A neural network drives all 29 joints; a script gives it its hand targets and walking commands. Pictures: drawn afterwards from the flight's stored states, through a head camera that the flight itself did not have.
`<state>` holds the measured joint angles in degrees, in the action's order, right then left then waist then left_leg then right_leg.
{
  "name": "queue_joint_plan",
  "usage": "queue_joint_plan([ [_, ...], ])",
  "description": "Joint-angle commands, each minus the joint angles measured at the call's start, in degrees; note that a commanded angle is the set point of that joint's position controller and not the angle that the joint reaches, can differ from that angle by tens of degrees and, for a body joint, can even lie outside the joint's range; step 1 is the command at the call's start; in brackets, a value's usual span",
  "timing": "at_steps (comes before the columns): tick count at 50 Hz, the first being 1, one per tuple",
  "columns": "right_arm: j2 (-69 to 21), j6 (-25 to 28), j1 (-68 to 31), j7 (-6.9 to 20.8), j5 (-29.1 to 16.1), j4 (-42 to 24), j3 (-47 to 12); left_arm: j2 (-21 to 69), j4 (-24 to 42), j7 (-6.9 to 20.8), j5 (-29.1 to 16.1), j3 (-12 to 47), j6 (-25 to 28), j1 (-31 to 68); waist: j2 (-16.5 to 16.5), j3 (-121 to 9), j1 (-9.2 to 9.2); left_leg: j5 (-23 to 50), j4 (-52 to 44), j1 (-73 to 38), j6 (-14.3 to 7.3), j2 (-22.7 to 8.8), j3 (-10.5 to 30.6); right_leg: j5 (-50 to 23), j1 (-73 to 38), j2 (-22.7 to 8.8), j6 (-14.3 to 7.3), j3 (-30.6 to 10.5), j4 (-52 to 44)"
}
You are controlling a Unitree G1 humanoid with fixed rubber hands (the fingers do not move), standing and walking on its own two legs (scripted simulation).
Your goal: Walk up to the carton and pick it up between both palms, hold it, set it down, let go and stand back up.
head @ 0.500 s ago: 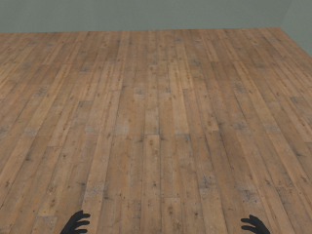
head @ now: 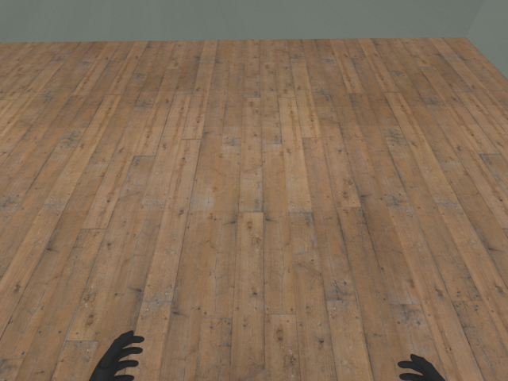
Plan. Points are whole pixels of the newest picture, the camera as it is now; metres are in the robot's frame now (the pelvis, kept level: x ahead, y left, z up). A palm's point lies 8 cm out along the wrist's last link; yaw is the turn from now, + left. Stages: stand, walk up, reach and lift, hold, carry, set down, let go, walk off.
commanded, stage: walk up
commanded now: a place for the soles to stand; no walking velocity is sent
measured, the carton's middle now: out of the picture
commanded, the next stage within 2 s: none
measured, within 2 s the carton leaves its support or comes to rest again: neither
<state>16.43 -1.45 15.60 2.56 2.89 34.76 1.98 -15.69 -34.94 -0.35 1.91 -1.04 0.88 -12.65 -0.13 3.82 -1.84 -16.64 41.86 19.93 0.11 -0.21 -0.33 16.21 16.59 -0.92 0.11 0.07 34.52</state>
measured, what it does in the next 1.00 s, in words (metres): steps to the left, turning left: left foot, then right foot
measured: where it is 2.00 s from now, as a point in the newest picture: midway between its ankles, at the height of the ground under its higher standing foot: outside the picture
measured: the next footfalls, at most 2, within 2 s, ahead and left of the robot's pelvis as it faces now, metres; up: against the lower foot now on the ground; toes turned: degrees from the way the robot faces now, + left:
left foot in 0.26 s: +0.03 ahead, +0.24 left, +0.00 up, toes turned +15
right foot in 0.54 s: +0.06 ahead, +0.07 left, +0.00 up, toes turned +25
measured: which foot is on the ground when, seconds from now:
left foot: up 0.00-0.24, down 0.26-0.54, up 0.56-0.96, down 0.98-1.00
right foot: down 0.00-0.24, up 0.26-0.52, down 0.54-0.98, up 1.00-1.00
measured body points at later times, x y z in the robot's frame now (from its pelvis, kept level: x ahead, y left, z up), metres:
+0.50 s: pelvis -0.05 +0.09 +0.00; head -0.04 +0.11 +0.45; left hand -0.04 +0.40 -0.10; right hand +0.16 -0.13 -0.09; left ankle -0.01 +0.23 -0.73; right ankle +0.03 +0.04 -0.70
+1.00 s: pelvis -0.14 +0.16 +0.00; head -0.16 +0.17 +0.44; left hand -0.35 +0.41 -0.12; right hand +0.15 +0.08 -0.10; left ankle -0.24 +0.27 -0.73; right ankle +0.02 +0.06 -0.72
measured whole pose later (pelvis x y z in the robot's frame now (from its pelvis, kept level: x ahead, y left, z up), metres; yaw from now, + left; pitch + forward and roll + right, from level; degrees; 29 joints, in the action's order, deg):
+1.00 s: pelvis -0.14 +0.16 +0.00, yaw +52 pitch -3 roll -1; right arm 17.9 -2.7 13.6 7.3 1.7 41.5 3.7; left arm -21.7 -43.8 -2.5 4.9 -4.9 0.8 -19.0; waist 1.3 2.7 0.2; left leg -18.4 36.3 16.6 -0.4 -5.5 -1.8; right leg 20.6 15.4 -16.4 -1.8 18.5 38.4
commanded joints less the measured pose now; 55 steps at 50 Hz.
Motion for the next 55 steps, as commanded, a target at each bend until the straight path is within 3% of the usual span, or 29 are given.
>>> queue_joint_plan([
  [1, 8.9, -1.8, -5.9, 1.1, 2.5, -6.8, 2.7, -14.9, 1.2, -2.8, 1.0, -5.3, 0.7, -4.0, 7.2, -4.7, 4.55, -13.8, 26.6, 14.0, 1.6, -4.9, 6.7, -24.9, -7.7, -30.1, -22.1, -20.3, -13.7],
  [4, 7.2, -2.8, -1.8, 2.3, 0.8, -4.6, 2.0, -13.6, 0.6, -3.3, 1.7, -5.3, 0.8, 3.4, 6.3, -2.1, 1.35, -6.7, 21.1, 12.6, 2.8, -6.8, 5.8, -23.6, -6.6, -21.4, -16.5, -6.1, -11.3],
  [9, 6.0, -1.1, -2.5, 4.4, -1.0, -3.4, 1.7, -16.0, -0.1, -2.2, 1.9, -6.4, 0.8, 3.6, 12.3, -5.6, 2.34, -3.2, 1.0, -0.5, 1.3, -4.9, -2.7, -13.8, -2.9, -17.3, -12.9, 6.0, -8.1],
  [11, 7.1, -0.1, 2.1, 4.1, -0.9, -1.0, 2.8, -15.1, -0.4, -1.7, 1.7, -5.9, 0.7, 5.0, 7.7, -8.6, -0.93, 3.2, -8.2, -10.0, -0.5, -1.0, -6.4, -5.6, 1.4, -15.3, -10.3, 8.7, -1.2],
  [12, 9.1, 0.4, 5.6, 3.4, -0.6, 0.9, 3.8, -12.4, -0.6, -1.4, 1.3, -4.7, 0.4, 3.0, -0.3, -9.6, -2.47, 2.9, -11.7, -14.1, -2.2, 1.7, -5.2, -1.0, 3.9, -11.6, -7.8, 11.6, 8.2],
  [13, 14.3, 0.9, 7.4, 2.9, -0.1, 0.4, 5.1, -8.9, 1.5, -1.0, 0.6, -3.3, 0.1, 2.4, -14.6, -8.1, -4.4, 10.7, -16.9, -18.3, -7.8, -5.8, 12.1, 17.0, 16.4, -5.6, -3.4, 13.0, 21.1],
  [14, 20.0, 0.8, 4.6, 2.7, 0.2, -1.3, 6.1, -8.0, 4.3, -1.6, -0.7, -3.0, -0.4, 3.4, -19.8, -7.5, -4.53, 11.0, -24.5, -15.1, -16.0, -15.8, 30.1, 26.9, 24.1, -0.2, -0.9, 6.6, 29.7],
  [15, 20.4, 0.5, 2.2, 2.2, -0.6, -1.4, 6.4, -9.2, 4.2, -2.2, -1.4, -3.1, -0.7, 5.1, -18.5, -6.0, -4.78, 7.9, -27.4, -10.5, -19.9, -16.7, 31.4, 24.2, 22.8, -1.3, -1.0, 1.4, 34.5],
  [18, 14.7, -0.5, -5.1, 1.4, 1.1, -2.8, 4.5, -11.2, -0.3, -2.0, -2.6, -4.1, 0.8, -1.0, -11.0, -4.2, 0.6, 13.5, -19.5, -5.1, -14.1, -7.2, 17.8, 9.4, 15.9, -1.7, -1.0, 1.8, 26.2],
  [19, 13.5, -0.7, -5.6, 1.6, 1.3, -3.1, 4.1, -11.2, -1.4, -1.8, -2.3, -4.0, 1.3, -2.8, -10.1, -5.7, 0.79, 13.7, -18.9, -3.5, -13.3, -6.0, 17.1, 7.2, 11.7, -0.7, -0.8, 3.1, 22.4],
  [23, 12.2, -1.7, -4.1, 2.4, 0.8, -2.5, 3.9, -8.1, -1.8, -2.1, -2.1, -3.2, 1.2, -3.4, -10.3, -5.2, -0.56, 6.6, -22.0, 1.8, -13.4, -6.5, 23.5, 4.4, 1.9, 2.5, -1.2, 4.4, 10.3],
  [26, 11.0, -2.5, -6.3, 2.6, -0.3, -3.6, 3.2, -8.1, -3.4, -2.8, -1.5, -3.3, 1.4, -9.7, -5.8, -4.8, 3.46, -8.1, -21.1, 14.6, -7.7, -2.3, 25.3, -3.2, -15.4, 2.3, -2.8, 3.1, -5.2],
  [27, 8.4, -2.6, -4.6, 2.6, -0.2, -4.3, 2.5, -11.0, -3.6, -3.3, -0.2, -4.1, 1.4, -12.7, 1.0, -5.4, 5.05, -14.5, -14.3, 22.0, -4.0, 1.4, 22.1, 4.0, -21.8, -4.9, -5.1, -5.7, -12.0],
  [28, 4.7, -2.6, -0.9, 2.5, 1.0, -5.3, 1.7, -15.3, -3.1, -3.7, 1.8, -4.8, 1.3, -12.1, 12.8, -4.9, 4.4, -10.7, 7.8, 24.5, 1.0, 7.1, 12.9, 20.5, -17.2, -23.7, -9.2, -25.5, -22.5],
  [29, 9.7, -3.0, -3.6, 1.7, 3.5, -6.1, 3.3, -16.8, -2.5, -4.4, 2.7, -5.0, 1.3, -5.9, 6.1, 0.3, 3.24, -7.0, 18.0, 24.0, 3.1, 1.6, 10.8, 26.1, -3.5, -33.8, -12.0, -32.8, -29.4],
  [30, 12.6, -3.3, -3.7, 2.0, 3.8, -4.9, 4.4, -15.3, -2.6, -4.6, 2.6, -4.6, 2.1, -0.9, 2.7, 3.7, 1.22, -2.7, 23.3, 19.2, 3.1, -1.2, 11.0, 21.9, 3.4, -30.8, -12.4, -26.5, -29.7],
  [32, 13.1, -3.5, 3.1, 3.2, 2.8, -0.4, 5.1, -10.6, -3.2, -3.5, 2.5, -3.5, 3.2, 3.9, 2.3, 3.3, -2.29, 4.4, 28.4, 14.1, 3.1, -2.1, 10.5, 9.8, 3.1, -19.3, -9.2, -7.7, -22.9],
  [33, 11.8, -3.3, 5.1, 3.8, 2.3, 1.3, 4.5, -9.5, -3.3, -3.2, 2.6, -3.3, 3.3, 3.4, 4.1, 0.9, -2.26, 6.7, 29.6, 12.5, 3.1, -1.7, 9.3, 6.8, 1.6, -15.7, -8.0, -1.6, -20.7],
  [35, 9.5, -3.3, 2.5, 4.7, 1.6, 1.4, 3.6, -9.8, -3.9, -3.1, 2.3, -3.6, 3.2, 0.8, 5.9, -0.2, -0.65, 6.9, 28.9, 12.7, 3.4, -2.3, 6.8, 6.5, -0.8, -14.6, -8.3, 2.8, -20.6],
  [38, 7.7, -3.8, -4.4, 5.0, 0.6, 0.5, 2.9, -12.6, -4.6, -3.2, 2.6, -4.6, 2.9, -4.1, 7.6, 1.7, 2.76, 3.1, 19.9, 16.0, 3.6, -5.2, 3.9, 7.3, -6.4, -17.4, -10.7, 4.5, -20.4],
  [42, 7.0, -3.2, -7.3, 5.6, -0.5, 0.5, 2.4, -16.3, -5.6, -3.3, 3.7, -6.4, 2.6, -8.3, 10.1, 0.9, 4.87, -4.1, 8.5, 11.0, 2.3, -8.3, -0.7, 10.9, -8.8, -22.7, -13.3, 6.3, -21.7],
  [46, 7.2, -1.6, -3.5, 5.8, -1.5, 2.2, 2.9, -17.6, -5.1, -3.1, 3.7, -7.4, 1.5, -5.3, 12.0, -4.1, 2.75, -7.6, -2.9, -1.3, -0.5, -5.7, -5.5, 11.7, -6.6, -22.4, -11.7, 12.5, -17.2],
  [47, 7.5, -1.1, -0.5, 5.3, -1.5, 3.7, 3.4, -16.9, -5.1, -2.9, 3.6, -7.2, 1.1, -4.0, 10.3, -5.3, 0.83, -7.2, -6.4, -6.0, -1.5, -4.5, -6.5, 14.1, -4.1, -21.6, -10.6, 14.0, -12.9],
  [48, 8.8, -0.5, 4.8, 4.4, -1.4, 6.0, 4.4, -14.6, -5.1, -2.5, 3.3, -6.3, 0.6, -3.5, 3.1, -7.0, -2.11, -5.6, -11.3, -13.2, -2.7, -2.4, -6.9, 17.3, 0.1, -18.7, -8.9, 17.0, -3.6],
  [49, 12.1, 0.1, 9.8, 3.2, -1.3, 8.2, 5.8, -10.4, -4.3, -1.7, 2.5, -4.5, 0.1, -3.0, -8.3, -4.8, -5.84, -7.7, -18.4, -18.9, -6.0, -2.5, 1.2, 17.9, 9.2, -13.6, -4.9, 19.9, 11.5],
  [50, 17.7, 0.5, 10.6, 2.2, -1.1, 7.3, 6.6, -6.2, -0.6, -0.7, 1.4, -3.3, -0.2, -0.8, -18.6, -0.1, -7.13, -15.5, -27.3, -18.9, -11.0, -12.1, 26.4, 25.1, 26.5, -7.0, -1.0, 15.1, 22.7],
  [51, 20.0, 0.1, 6.5, 1.5, -1.3, 6.8, 6.6, -7.9, 1.8, -0.8, -0.7, -3.5, -0.3, 1.3, -16.6, 1.6, -6.31, -23.9, -31.8, -12.1, -16.3, -16.0, 34.9, 23.4, 29.4, -5.2, -0.9, 4.2, 24.9],
  [53, 16.5, 0.0, 1.5, 0.8, -0.8, 6.3, 5.3, -10.9, 0.6, -0.5, -2.1, -4.3, 0.6, -1.4, -12.3, 3.2, -2.79, -20.4, -29.5, -9.8, -14.9, -11.6, 26.6, 13.0, 27.5, -5.8, -1.7, 0.1, 23.5],
  [55, 13.6, 0.1, -2.4, 1.0, 0.3, 4.1, 4.5, -11.1, -2.7, -0.4, -1.6, -5.0, 1.7, -7.7, -10.2, -0.1, 0.12, -9.2, -26.2, -5.1, -12.8, -6.7, 19.8, 5.0, 18.1, -3.5, -1.1, 2.6, 21.3],
])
